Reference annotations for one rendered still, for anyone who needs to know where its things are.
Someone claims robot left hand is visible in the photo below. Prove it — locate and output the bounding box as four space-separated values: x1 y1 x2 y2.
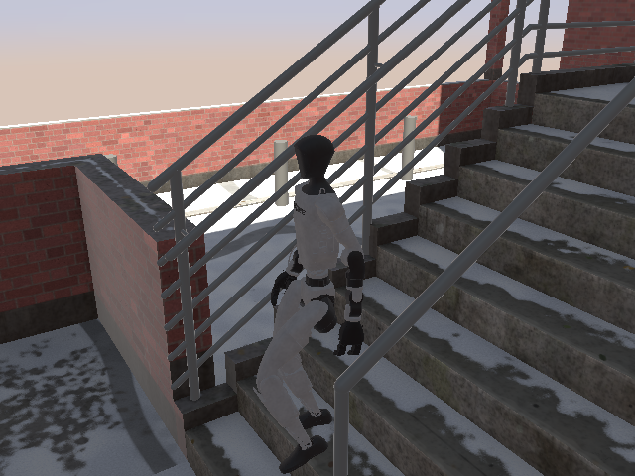
333 321 364 356

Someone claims left robot forearm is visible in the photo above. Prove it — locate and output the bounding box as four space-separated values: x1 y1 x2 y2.
344 251 365 322

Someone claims robot thigh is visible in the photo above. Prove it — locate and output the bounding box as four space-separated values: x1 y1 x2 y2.
256 297 337 395
273 279 304 374

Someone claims robot right thigh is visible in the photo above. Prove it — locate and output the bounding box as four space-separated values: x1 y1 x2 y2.
273 279 304 374

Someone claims right robot upper arm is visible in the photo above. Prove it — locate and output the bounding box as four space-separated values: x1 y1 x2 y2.
295 181 308 194

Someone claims left robot upper arm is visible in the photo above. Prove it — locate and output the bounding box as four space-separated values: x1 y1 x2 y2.
315 195 364 267

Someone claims right robot forearm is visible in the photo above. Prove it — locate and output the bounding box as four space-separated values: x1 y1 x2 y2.
286 248 303 277

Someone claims robot left thigh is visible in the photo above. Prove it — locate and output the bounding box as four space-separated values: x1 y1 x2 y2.
256 297 337 395

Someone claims robot right hand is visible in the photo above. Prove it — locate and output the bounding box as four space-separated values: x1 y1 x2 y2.
271 270 297 306

